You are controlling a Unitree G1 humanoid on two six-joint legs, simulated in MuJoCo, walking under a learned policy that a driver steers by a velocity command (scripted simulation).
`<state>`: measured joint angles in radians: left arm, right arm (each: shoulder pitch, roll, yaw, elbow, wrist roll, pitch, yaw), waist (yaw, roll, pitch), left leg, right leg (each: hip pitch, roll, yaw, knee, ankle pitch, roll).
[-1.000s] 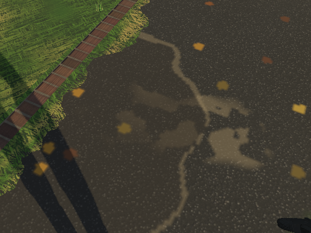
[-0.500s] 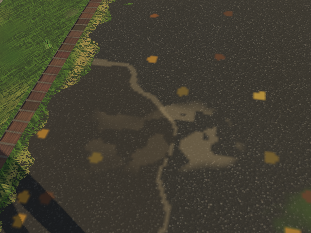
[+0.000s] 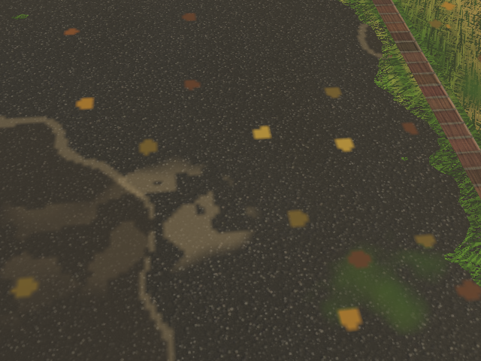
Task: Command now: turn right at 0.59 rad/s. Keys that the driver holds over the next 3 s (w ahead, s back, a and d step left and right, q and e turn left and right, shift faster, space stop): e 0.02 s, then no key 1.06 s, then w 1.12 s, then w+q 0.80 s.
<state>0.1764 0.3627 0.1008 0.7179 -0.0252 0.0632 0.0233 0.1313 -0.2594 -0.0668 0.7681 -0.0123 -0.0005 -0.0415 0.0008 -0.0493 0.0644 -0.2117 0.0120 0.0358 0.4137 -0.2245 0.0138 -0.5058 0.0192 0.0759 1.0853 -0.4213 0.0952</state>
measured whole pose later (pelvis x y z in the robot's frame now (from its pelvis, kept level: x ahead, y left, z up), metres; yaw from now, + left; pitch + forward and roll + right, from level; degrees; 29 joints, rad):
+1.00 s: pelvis +0.01 -0.03 +0.00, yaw -6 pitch -2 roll +0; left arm 0.17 0.26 0.04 0.97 0.01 0.01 0.03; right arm 0.16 -0.25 -0.02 1.00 -0.01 -0.01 -0.03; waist 0.00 0.00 0.05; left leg -0.15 0.02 0.00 0.47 -0.28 -0.01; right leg -0.18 0.02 0.02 0.47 -0.25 -0.01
